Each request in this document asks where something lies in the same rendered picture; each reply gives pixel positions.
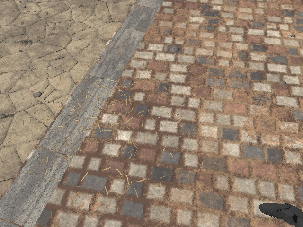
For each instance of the robot right hand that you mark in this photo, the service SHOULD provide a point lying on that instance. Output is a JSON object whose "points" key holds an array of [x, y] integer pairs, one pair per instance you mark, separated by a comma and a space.
{"points": [[287, 212]]}

